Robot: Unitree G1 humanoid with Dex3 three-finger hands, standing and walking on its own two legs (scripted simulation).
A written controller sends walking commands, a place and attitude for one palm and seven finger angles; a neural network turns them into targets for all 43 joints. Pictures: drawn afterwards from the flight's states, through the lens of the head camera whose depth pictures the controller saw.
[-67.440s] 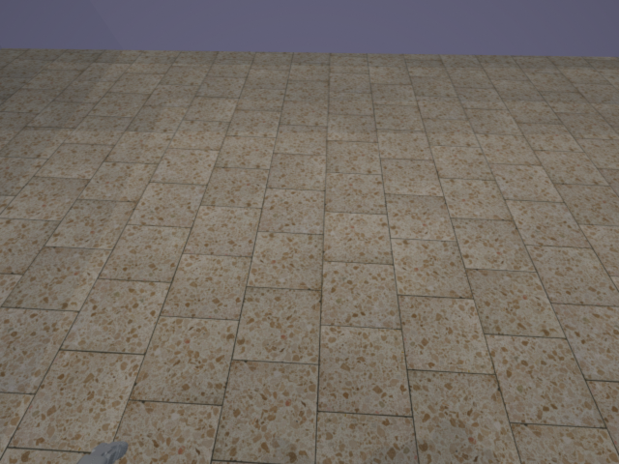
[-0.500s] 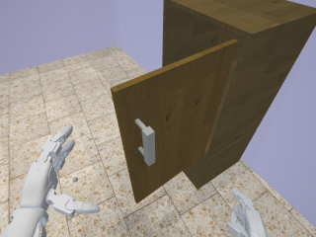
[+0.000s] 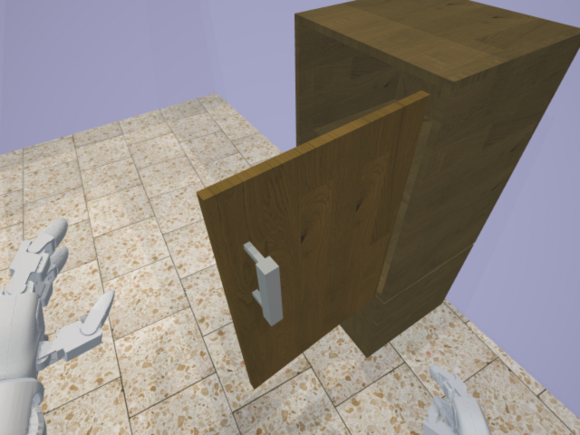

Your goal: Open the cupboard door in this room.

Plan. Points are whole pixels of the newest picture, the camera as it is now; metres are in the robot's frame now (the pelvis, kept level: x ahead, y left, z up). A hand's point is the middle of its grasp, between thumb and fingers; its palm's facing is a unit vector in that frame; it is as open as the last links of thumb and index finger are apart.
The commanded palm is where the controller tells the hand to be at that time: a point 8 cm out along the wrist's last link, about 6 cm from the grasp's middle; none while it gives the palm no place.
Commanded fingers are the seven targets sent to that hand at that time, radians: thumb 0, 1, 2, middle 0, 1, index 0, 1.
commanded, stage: draw the hand back to the body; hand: left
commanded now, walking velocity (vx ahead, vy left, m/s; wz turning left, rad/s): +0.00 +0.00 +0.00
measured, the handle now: (262, 284) +0.31 +0.09 +0.05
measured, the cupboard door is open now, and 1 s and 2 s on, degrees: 94 94 94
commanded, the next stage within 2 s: step back with the hand held close in 0.46 s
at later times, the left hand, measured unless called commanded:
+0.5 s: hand (79, 323) +0.18 +0.25 +0.15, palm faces +0.45 -0.81 -0.39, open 7.4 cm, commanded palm +0.13 +0.28 +0.16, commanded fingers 0.00 0.90 0.90 -0.20 -0.30 -0.20 -0.30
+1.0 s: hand (48, 352) +0.15 +0.26 +0.15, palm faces +0.32 -0.79 -0.52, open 7.4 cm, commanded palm +0.09 +0.31 +0.17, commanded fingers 0.00 0.90 0.90 -0.20 -0.30 -0.20 -0.30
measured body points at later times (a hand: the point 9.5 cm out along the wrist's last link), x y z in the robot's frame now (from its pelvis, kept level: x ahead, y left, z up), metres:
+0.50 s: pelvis -0.01 -0.02 +0.00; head -0.03 -0.03 +0.45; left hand +0.15 +0.29 +0.17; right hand +0.17 -0.24 -0.08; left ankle -0.03 +0.10 -0.74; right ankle -0.02 -0.12 -0.74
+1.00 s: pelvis -0.06 +0.01 +0.00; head -0.04 +0.01 +0.45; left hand +0.12 +0.30 +0.18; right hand +0.11 -0.24 -0.08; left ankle -0.03 +0.10 -0.74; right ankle -0.02 -0.12 -0.74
